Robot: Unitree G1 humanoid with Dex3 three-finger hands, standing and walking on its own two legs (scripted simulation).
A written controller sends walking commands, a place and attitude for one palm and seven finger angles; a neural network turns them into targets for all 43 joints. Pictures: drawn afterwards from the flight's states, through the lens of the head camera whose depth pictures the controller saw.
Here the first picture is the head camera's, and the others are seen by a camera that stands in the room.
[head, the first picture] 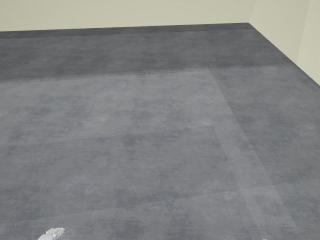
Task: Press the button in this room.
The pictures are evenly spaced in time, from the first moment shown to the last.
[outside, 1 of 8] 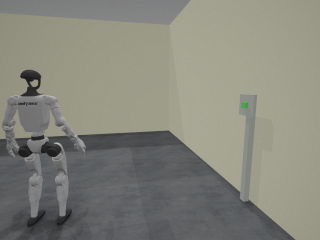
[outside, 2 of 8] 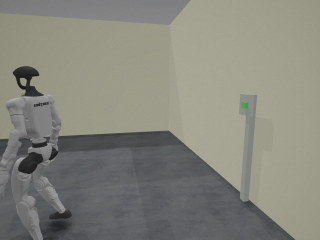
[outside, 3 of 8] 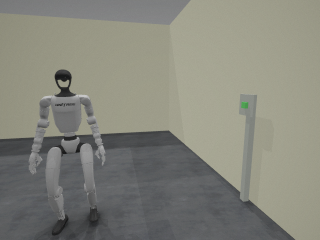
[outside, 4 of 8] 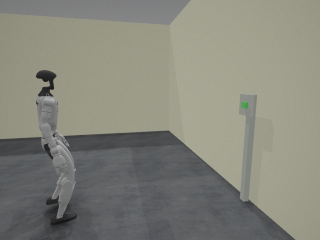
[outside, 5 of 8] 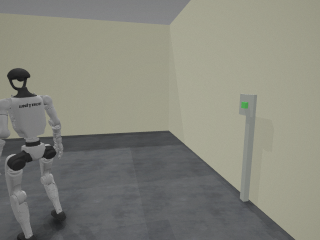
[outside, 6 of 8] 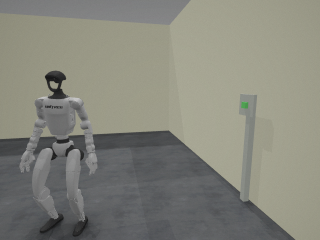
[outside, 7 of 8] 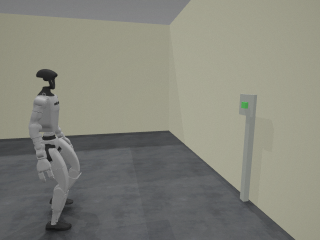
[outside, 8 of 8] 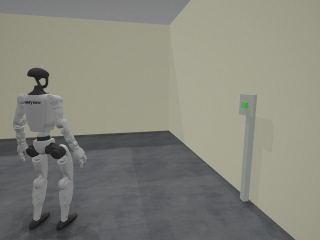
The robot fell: no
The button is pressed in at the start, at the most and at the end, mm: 0 0 0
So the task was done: no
